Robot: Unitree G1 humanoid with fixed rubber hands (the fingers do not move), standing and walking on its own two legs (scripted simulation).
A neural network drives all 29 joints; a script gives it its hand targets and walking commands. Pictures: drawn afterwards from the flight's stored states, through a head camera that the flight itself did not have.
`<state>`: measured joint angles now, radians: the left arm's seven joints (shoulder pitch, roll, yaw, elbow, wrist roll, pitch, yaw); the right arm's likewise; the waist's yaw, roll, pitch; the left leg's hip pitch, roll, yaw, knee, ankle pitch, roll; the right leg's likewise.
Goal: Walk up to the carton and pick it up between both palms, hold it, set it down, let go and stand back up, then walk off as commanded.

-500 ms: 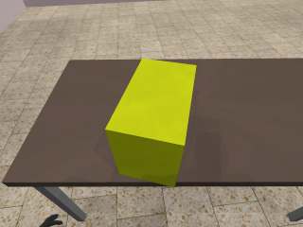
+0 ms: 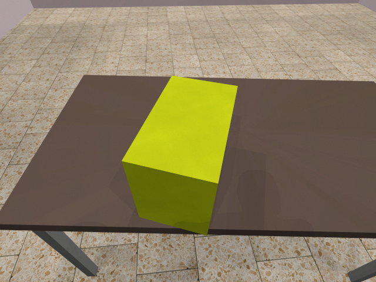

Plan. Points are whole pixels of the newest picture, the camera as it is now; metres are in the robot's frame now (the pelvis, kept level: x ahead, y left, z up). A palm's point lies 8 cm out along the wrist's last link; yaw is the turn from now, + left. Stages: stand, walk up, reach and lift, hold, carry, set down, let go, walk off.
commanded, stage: walk up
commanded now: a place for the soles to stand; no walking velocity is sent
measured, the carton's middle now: (188, 151) +0.44 +0.02 +0.01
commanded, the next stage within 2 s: reach and lift in 0.70 s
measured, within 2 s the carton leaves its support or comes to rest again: neither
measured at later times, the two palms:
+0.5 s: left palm out of the picture +0.11 +0.32 -0.10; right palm out of the picture +0.08 -0.30 -0.11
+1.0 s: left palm (70, 260) +0.20 +0.28 -0.09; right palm out of the picture +0.13 -0.30 -0.09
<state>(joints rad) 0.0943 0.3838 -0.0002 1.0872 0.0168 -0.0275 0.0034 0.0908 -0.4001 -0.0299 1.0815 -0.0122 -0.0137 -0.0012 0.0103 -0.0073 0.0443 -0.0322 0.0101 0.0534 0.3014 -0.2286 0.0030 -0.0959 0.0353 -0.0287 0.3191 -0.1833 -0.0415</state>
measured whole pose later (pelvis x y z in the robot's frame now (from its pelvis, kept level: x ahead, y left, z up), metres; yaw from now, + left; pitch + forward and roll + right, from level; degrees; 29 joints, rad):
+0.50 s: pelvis +0.00 +0.01 +0.00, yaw -1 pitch -3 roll +0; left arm 0.06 0.40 0.00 1.07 0.02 -0.01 0.00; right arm 0.10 -0.38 -0.02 1.09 -0.01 -0.01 -0.01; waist 0.00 -0.01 0.05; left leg -0.01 -0.01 0.08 0.28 -0.22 0.02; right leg -0.10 0.02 0.00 0.34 -0.19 -0.02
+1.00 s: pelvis -0.03 +0.00 -0.02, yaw +1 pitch -1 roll -1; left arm -0.08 0.37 0.08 0.48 0.09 0.45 -0.01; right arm -0.03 -0.34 -0.11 0.93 0.01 -0.15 0.04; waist -0.03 -0.04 0.19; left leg -0.25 0.04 0.03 0.61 -0.34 0.00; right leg -0.27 0.04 -0.08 0.54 -0.25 -0.04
